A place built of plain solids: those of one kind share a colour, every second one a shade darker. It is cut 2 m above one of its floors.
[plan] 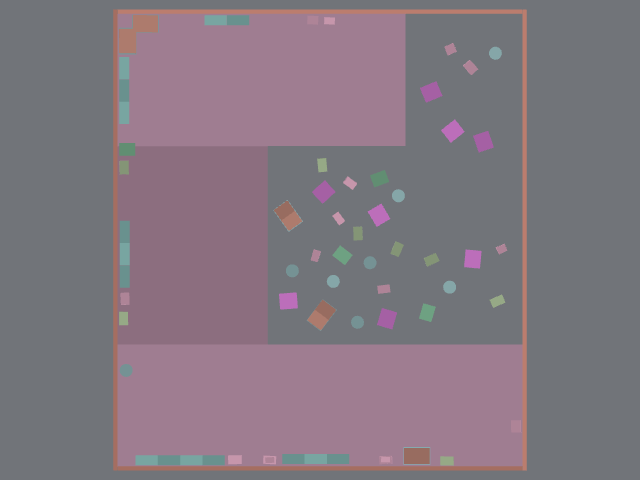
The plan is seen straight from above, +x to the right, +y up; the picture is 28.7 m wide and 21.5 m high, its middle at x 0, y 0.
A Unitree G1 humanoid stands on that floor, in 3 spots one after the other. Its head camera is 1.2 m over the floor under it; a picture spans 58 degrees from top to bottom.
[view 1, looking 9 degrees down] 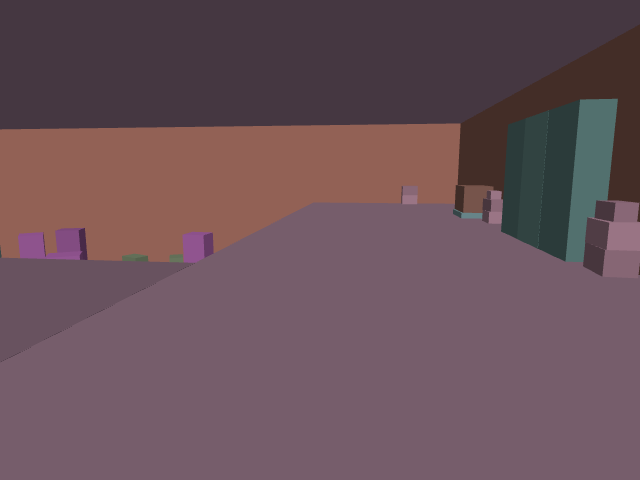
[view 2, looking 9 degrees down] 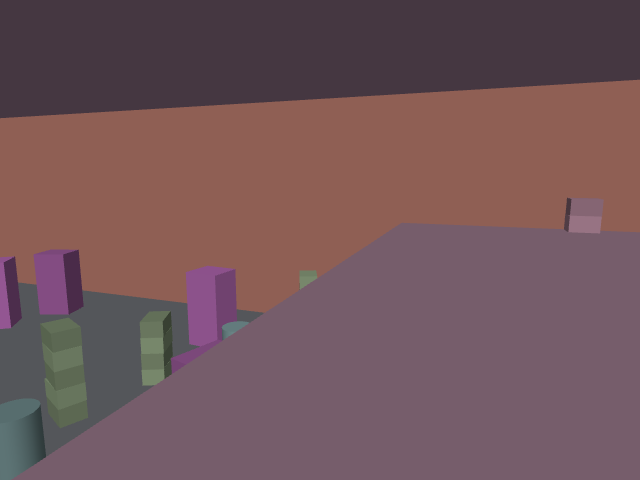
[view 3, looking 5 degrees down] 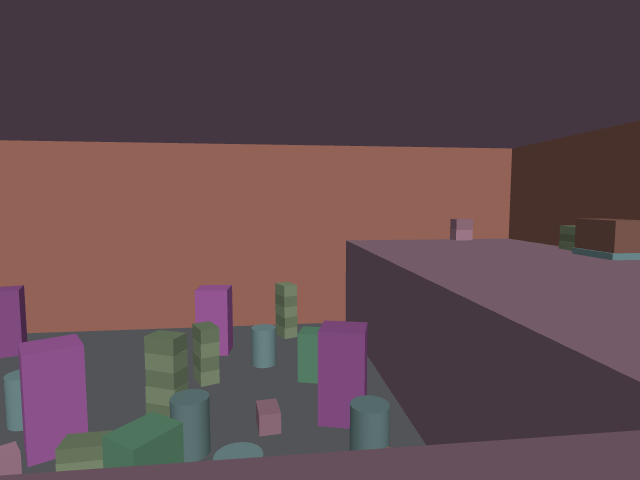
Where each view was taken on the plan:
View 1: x -7.74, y -7.01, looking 7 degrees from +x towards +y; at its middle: floor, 7.67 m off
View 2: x -1.16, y -6.35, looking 20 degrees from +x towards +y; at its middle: wall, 11.02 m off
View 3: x -4.31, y -2.21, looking -7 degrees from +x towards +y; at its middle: wall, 13.53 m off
